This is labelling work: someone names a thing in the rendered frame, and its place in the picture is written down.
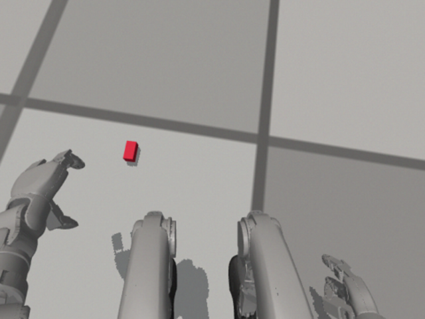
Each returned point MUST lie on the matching right robot hand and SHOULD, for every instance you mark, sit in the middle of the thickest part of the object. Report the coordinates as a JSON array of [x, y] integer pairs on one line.
[[353, 298]]

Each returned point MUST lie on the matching small box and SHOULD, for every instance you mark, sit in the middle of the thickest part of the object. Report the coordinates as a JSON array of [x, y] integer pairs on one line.
[[130, 151]]

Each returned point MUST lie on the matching right robot foot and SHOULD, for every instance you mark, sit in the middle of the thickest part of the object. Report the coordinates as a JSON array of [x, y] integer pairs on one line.
[[234, 286]]

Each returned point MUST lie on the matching left robot hand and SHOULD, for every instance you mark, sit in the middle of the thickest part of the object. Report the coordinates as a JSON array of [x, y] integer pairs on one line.
[[45, 179]]

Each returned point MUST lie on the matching left robot arm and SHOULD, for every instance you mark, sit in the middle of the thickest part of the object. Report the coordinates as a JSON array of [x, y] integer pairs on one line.
[[21, 224]]

